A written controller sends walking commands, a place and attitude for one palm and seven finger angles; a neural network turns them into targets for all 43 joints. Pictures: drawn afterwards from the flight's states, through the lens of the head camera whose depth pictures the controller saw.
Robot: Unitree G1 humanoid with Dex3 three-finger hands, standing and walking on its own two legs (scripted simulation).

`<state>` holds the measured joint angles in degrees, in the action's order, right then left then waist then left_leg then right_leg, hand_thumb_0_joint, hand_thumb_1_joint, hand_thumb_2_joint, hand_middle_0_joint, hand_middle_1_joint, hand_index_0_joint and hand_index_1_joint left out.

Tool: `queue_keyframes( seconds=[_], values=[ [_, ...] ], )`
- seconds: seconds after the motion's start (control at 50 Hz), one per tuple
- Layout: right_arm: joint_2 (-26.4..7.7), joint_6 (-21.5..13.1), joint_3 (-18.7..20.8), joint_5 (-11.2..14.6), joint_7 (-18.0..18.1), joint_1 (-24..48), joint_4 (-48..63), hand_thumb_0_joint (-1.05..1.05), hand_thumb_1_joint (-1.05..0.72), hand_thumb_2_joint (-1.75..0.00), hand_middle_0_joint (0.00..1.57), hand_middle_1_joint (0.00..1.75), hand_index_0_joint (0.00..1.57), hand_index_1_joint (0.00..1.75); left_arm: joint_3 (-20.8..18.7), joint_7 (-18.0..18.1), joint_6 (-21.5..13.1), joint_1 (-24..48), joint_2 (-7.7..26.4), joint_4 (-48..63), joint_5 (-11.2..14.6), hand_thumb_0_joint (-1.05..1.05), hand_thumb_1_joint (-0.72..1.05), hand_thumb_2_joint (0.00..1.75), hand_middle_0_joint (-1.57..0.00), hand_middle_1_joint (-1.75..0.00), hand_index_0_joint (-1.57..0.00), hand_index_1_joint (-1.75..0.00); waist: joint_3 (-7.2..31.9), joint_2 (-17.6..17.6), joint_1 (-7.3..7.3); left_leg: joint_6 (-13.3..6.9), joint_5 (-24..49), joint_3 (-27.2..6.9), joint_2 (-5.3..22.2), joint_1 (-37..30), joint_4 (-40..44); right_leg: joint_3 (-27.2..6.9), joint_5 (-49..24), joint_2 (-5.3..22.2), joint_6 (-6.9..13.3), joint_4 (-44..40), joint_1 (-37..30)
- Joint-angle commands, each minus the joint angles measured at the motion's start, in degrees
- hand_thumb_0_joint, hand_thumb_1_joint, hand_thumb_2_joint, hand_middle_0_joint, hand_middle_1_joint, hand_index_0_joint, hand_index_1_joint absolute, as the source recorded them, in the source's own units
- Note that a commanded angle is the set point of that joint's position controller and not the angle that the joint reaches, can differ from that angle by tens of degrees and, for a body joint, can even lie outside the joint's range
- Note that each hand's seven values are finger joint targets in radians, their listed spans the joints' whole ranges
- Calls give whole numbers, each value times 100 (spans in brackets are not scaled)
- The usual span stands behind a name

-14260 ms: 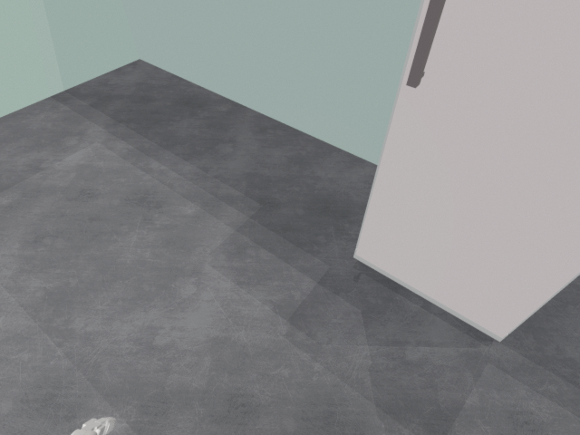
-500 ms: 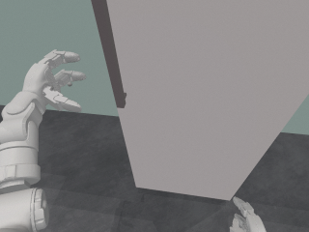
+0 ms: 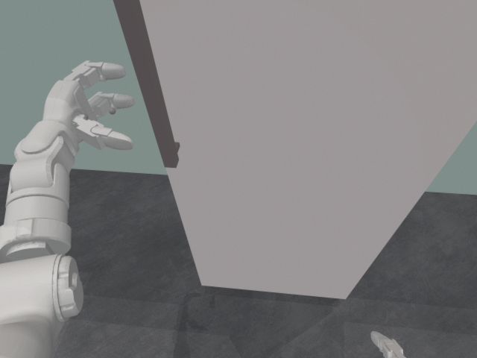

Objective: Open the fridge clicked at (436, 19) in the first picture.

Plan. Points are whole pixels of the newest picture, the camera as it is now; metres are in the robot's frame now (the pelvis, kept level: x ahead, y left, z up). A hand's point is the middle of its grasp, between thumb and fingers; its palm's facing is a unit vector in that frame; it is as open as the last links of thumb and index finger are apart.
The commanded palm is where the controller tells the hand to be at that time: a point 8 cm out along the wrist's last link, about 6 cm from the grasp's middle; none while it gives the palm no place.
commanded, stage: move the hooked fingers beside the handle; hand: left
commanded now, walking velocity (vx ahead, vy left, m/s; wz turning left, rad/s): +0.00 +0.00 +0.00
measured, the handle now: (152, 72) +0.47 +0.15 +0.26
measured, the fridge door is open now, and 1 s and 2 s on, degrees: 0 0 0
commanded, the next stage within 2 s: feel for the door with the fingertips in 0.80 s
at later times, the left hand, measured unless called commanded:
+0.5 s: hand (106, 117) +0.41 +0.21 +0.22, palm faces -0.01 -1.00 -0.04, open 14.0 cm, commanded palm +0.39 +0.26 +0.22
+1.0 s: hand (112, 111) +0.42 +0.21 +0.22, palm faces -0.03 -1.00 -0.04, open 14.0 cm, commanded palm +0.40 +0.25 +0.22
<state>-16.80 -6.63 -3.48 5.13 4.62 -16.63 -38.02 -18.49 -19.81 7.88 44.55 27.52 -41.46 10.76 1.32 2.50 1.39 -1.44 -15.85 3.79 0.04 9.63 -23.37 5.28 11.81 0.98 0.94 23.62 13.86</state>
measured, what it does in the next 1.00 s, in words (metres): stands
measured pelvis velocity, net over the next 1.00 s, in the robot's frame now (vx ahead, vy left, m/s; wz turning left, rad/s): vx -0.01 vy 0.00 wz -0.01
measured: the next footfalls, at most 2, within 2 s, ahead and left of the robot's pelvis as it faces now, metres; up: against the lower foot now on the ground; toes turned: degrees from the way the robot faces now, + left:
none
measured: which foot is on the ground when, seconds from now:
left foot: down 0.00-1.00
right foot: down 0.00-1.00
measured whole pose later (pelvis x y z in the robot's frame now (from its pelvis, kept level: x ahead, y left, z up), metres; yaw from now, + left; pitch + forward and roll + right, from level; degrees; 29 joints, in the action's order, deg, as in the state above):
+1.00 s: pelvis -0.01 +0.00 +0.00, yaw -1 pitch +2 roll +0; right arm -16.4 -6.9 -3.4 5.0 4.3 -18.4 -37.7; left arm -18.7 -18.8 4.7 44.1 27.0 -42.0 10.7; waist 1.3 2.3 1.9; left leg -1.7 -15.0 4.6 -0.1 9.6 -22.9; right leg 4.4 10.5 1.0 0.8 22.9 14.0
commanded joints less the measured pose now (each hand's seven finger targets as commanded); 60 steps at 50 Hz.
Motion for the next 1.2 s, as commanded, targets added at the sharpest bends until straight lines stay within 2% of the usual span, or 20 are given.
queue_keyframes(
  seconds=[0.0, 0.06, 0.16, 0.24, 0.28, 0.34, 0.42, 0.5, 0.52, 0.6, 0.64, 0.68, 0.82, 0.88, 0.92, 0.98, 1.02, 1.06, 1.12, 1.18],
  values=[
    [-766, -264, 314, -34, 79, 134, 687, 0, -90, -90, 20, 30, 20, 30, -359, 42, -486, 2968, 1599, 1068, 96, 0, -50, 30, -30, -120, -30, -120, 1907, 18, 54, -57, 2170, -430, 61, -493, 70, -329, -2078, 57, 135, -1, -828],
    [-778, -228, 317, -30, 65, 132, 700, 0, -90, -90, 20, 30, 20, 30, -334, 13, -513, 2844, 1553, 929, 99, 0, -50, 30, -30, -120, -30, -120, 1847, -110, 25, -72, 2165, -404, 73, -403, 105, -323, -2123, 54, 128, 8, -886],
    [-749, -238, 344, -46, -11, 189, 815, 0, -90, -90, 20, 30, 20, 30, -382, 16, -576, 2561, 1473, 1520, 131, 0, -50, 30, -30, -120, -30, -120, 2134, 140, -91, -25, 2775, -438, 112, -691, 69, -310, -2356, 54, 143, 65, -995],
    [-742, -196, 342, -26, -44, 275, 854, 0, -90, -90, 20, 30, 20, 30, -527, 56, -393, 2094, 1482, 1573, 171, 0, -50, 30, -30, -120, -30, -120, 1833, -85, -156, -35, 2624, -385, 115, -535, 124, -292, -2303, 40, 128, 32, -967],
    [-727, -192, 335, -10, -30, 333, 862, 0, -90, -90, 20, 30, 20, 30, -369, 99, -307, 2191, 1302, 1574, 170, 0, -50, 30, -30, -120, -30, -120, 1632, -123, -84, -47, 2120, -373, 95, -424, 185, -292, -1970, 32, 124, -29, -800],
    [-748, -166, 324, -8, 21, 372, 870, 0, -90, -90, 20, 30, 20, 30, -488, 159, -312, 2432, 1567, 1709, 135, 0, -50, 30, -30, -120, -30, -120, 1709, -254, -47, -90, 1831, -354, 83, -407, 219, -330, -1790, 41, 110, -87, -870],
    [-701, -220, 291, -18, 70, 412, 873, 0, -90, -90, 20, 30, 20, 30, -313, 129, -458, 2823, 1525, 1946, 109, 0, -50, 30, -30, -120, -30, -120, 1872, 109, 9, -85, 1905, -378, 80, -635, 176, -362, -1780, 61, 133, -109, -842],
    [-697, -269, 238, 9, 111, 402, 758, 0, -90, -90, 20, 30, 20, 30, -114, 40, -404, 2971, 1260, 1228, 176, 0, -50, 30, -30, -120, -30, -120, 1486, 81, 103, -66, 1460, -423, 49, -429, 218, -337, -1426, 41, 141, -176, -564],
    [-725, -257, 252, 4, 101, 376, 747, 0, -90, -90, 20, 30, 20, 30, -201, 38, -398, 2819, 1406, 1107, 145, 0, -50, 30, -30, -120, -30, -120, 1501, -19, 47, -77, 1476, -419, 58, -412, 216, -344, -1410, 55, 149, -185, -608],
    [-692, -296, 238, 25, 89, 408, 752, 0, -90, -90, 20, 30, 20, 30, 185, 15, -432, 2981, 920, 945, 176, 0, -50, 30, -30, -120, -30, -120, 1482, 61, 129, -53, 1398, -463, 58, -431, 197, -319, -1304, 55, 150, -142, -419],
    [-747, -272, 259, 13, 86, 342, 718, 0, -90, -90, 20, 30, 20, 30, -146, 46, -496, 2972, 1353, 882, 171, 0, -50, 30, -30, -120, -30, -120, 1623, -200, 79, -72, 1455, -467, 58, -367, 195, -350, -1394, 51, 143, -140, -596],
    [-705, -299, 253, 1, 73, 355, 758, 0, -90, -90, 20, 30, 20, 30, -29, 75, -566, 3134, 1176, 1028, 162, 0, -50, 30, -30, -120, -30, -120, 1747, -72, 77, -50, 1561, -496, 53, -447, 177, -333, -1461, 56, 152, -87, -598],
    [-765, -241, 277, -23, 63, 246, 747, 0, -90, -90, 20, 30, 20, 30, -430, 191, -630, 2858, 1693, 797, 63, 0, -50, 30, -30, -120, -30, -120, 1689, -212, -41, -74, 1533, -442, 84, -246, 238, -368, -1444, 75, 138, -112, -783],
    [-740, -266, 279, -26, 67, 228, 799, 0, -90, -90, 20, 30, 20, 30, -474, 156, -735, 3042, 1793, 1155, 20, 0, -50, 30, -30, -120, -30, -120, 1920, 77, -23, -65, 1737, -437, 72, -375, 226, -388, -1661, 63, 147, -81, -916],
    [-715, -301, 299, -41, 36, 260, 883, 0, -90, -90, 20, 30, 20, 30, -220, 76, -784, 2898, 1394, 1534, 112, 0, -50, 30, -30, -120, -30, -120, 2130, 176, -39, -43, 2190, -437, 102, -620, 174, -357, -1962, 68, 163, -32, -997],
    [-717, -325, 302, -12, 23, 247, 787, 0, -90, -90, 20, 30, 20, 30, -129, 9, -580, 2601, 1057, 1253, 262, 0, -50, 30, -30, -120, -30, -120, 1743, -79, 6, -27, 1988, -442, 111, -510, 180, -295, -1783, 2, 142, -81, -719],
    [-754, -311, 328, -11, 8, 243, 764, 0, -90, -90, 20, 30, 20, 30, -136, 61, -471, 2462, 1062, 1307, 250, 0, -50, 30, -30, -120, -30, -120, 1662, -188, -44, -44, 1874, -422, 117, -443, 221, -289, -1664, 17, 149, -111, -725],
    [-696, -331, 311, 1, -8, 335, 788, 0, -90, -90, 20, 30, 20, 30, 95, 161, -385, 2720, 798, 1634, 210, 0, -50, 30, -30, -120, -30, -120, 1676, 197, 9, -12, 1856, -431, 91, -544, 213, -285, -1601, 13, 154, -99, -589],
    [-704, -302, 333, -40, -26, 355, 782, 0, -90, -90, 20, 30, 20, 30, -176, 345, -361, 2465, 1013, 1859, 216, 0, -50, 30, -30, -120, -30, -120, 1851, -250, -89, -42, 1993, -421, 113, -515, 188, -292, -1749, 18, 142, -82, -841],
    [-612, -295, 307, -30, -37, 480, 825, 0, -90, -90, 20, 30, 20, 30, -13, 425, -340, 2540, 751, 2234, 195, 0, -50, 30, -30, -120, -30, -120, 1919, 25, -68, -4, 2292, -408, 105, -654, 155, -294, -1990, 17, 144, -17, -861]
  ],
)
